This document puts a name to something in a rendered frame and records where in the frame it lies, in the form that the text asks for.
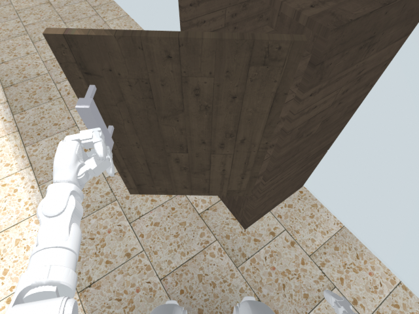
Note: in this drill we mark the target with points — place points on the robot left upper arm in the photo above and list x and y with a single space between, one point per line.
61 305

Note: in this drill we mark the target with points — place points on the robot left forearm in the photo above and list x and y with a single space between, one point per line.
52 264

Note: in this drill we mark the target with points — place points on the right robot hand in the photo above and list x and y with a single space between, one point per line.
340 304

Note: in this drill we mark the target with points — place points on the cupboard door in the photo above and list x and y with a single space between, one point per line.
193 112

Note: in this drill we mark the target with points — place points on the right robot thigh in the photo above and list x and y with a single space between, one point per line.
252 307

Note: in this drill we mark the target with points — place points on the handle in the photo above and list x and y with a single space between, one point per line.
91 116

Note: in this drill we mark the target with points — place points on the right robot shin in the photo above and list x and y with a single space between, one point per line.
248 298

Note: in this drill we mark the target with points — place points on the left robot hand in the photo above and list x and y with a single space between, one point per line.
73 165

